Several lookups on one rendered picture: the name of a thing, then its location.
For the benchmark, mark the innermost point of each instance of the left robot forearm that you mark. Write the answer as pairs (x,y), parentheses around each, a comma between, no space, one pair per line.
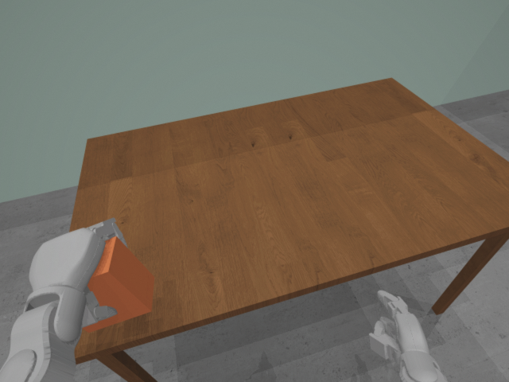
(44,337)

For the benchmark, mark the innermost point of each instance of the robot left hand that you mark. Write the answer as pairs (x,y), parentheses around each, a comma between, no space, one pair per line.
(70,260)

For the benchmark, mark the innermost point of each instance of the sponge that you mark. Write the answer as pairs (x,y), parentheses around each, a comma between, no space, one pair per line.
(121,281)

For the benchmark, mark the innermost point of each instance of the table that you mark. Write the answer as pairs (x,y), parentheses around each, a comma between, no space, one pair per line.
(241,209)

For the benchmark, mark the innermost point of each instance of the right robot forearm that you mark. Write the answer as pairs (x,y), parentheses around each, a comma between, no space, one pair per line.
(417,366)

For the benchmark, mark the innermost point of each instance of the robot right hand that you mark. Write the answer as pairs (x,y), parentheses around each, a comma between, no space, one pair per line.
(404,334)

